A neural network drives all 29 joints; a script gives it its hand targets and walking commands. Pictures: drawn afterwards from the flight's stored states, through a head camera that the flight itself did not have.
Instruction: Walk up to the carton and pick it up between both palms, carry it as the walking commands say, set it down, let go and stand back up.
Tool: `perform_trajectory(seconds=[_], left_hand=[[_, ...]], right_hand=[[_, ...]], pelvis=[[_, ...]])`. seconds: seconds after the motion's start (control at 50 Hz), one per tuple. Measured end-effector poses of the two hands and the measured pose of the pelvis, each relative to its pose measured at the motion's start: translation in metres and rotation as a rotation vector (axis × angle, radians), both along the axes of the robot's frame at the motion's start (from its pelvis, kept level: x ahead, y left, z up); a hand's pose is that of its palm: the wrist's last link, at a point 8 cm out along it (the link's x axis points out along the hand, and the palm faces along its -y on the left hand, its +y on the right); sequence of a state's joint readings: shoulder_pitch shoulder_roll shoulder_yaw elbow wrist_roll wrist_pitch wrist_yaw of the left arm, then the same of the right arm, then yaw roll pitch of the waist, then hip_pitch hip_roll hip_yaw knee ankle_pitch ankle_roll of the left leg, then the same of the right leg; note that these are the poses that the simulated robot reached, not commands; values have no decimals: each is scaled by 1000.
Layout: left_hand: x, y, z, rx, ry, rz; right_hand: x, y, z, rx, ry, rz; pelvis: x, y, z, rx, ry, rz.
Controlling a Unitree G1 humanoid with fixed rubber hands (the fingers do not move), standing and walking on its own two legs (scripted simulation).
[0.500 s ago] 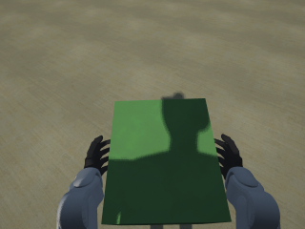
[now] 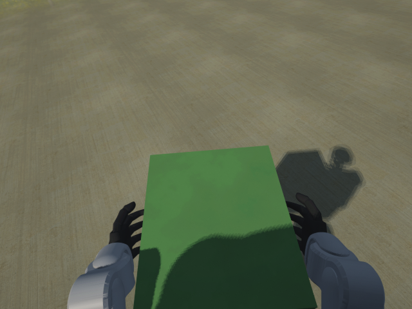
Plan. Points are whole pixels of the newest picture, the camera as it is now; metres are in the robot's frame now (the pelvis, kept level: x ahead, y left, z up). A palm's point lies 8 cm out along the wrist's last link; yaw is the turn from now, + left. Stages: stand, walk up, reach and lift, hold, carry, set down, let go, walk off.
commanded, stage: carry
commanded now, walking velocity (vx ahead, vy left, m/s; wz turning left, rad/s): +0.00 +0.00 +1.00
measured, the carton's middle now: (216, 242) +0.26 -0.01 +0.02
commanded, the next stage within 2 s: none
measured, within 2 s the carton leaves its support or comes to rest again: neither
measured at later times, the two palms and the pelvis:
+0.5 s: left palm out of the picture +0.09 +0.34 +0.03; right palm (180, 253) +0.24 +0.06 +0.03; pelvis -0.04 +0.09 -0.03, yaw +27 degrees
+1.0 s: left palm out of the picture -0.03 +0.36 +0.09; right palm (114, 260) +0.22 +0.17 +0.07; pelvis -0.05 +0.09 -0.01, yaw +52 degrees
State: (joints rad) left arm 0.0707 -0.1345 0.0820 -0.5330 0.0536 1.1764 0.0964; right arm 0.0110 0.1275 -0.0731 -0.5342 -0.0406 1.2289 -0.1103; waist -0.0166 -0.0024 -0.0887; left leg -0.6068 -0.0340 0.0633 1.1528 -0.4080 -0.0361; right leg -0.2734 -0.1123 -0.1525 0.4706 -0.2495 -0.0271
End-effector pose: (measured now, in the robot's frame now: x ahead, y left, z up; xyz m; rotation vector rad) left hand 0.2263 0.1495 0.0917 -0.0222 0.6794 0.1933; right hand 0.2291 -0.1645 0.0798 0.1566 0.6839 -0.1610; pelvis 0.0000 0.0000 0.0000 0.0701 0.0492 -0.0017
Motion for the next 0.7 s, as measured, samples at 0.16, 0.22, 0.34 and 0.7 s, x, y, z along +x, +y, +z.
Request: perform_trajectory(seconds=[0.16,0.22,0.34,0.7], left_hand=[[-36,42,12,28,-31,167],[-52,67,3,16,-8,233],[-82,128,-28,-51,-22,350],[-183,220,-27,-10,-40,644]], right_hand=[[20,48,7,22,-35,170],[23,77,1,12,-11,236],[28,149,-9,-51,-26,349],[2,283,-23,-7,-43,641]], pelvis=[[-11,8,0,36,-11,159],[-13,19,-4,24,-11,219],[-22,53,-24,-29,-5,340],[-53,108,-27,-57,10,647]])
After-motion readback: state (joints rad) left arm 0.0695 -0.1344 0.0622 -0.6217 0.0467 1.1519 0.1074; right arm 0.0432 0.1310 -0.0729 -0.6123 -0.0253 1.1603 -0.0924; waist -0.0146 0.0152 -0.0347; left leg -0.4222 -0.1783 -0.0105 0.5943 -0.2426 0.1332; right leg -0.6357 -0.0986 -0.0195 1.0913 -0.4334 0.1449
